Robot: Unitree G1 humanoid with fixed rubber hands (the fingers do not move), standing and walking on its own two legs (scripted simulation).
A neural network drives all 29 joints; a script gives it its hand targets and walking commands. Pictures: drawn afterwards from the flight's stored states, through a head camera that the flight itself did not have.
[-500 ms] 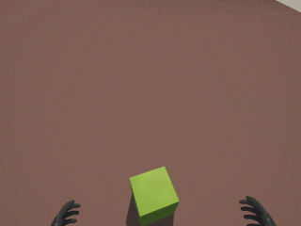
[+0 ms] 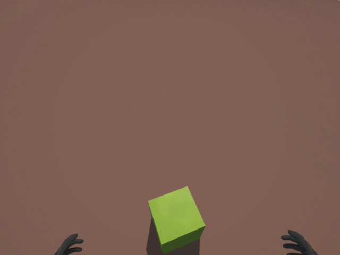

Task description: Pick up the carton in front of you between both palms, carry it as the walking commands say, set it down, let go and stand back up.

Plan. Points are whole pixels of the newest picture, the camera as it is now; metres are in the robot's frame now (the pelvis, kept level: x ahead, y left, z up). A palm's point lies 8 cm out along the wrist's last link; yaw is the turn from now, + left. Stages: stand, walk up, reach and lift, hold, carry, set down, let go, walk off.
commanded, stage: stand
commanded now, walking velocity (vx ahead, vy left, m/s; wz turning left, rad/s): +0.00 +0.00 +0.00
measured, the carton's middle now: (175, 220) +0.38 +0.00 -0.65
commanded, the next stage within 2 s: none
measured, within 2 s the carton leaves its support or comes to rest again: neither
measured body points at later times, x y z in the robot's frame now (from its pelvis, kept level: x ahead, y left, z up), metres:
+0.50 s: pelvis -0.01 -0.02 +0.01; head -0.01 +0.00 +0.45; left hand +0.11 +0.28 -0.11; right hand +0.11 -0.32 -0.09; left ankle -0.04 +0.07 -0.74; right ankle -0.02 -0.12 -0.74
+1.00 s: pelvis -0.02 -0.01 +0.01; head -0.02 -0.01 +0.46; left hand +0.09 +0.30 -0.11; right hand +0.07 -0.33 -0.10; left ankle -0.04 +0.07 -0.74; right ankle -0.02 -0.12 -0.74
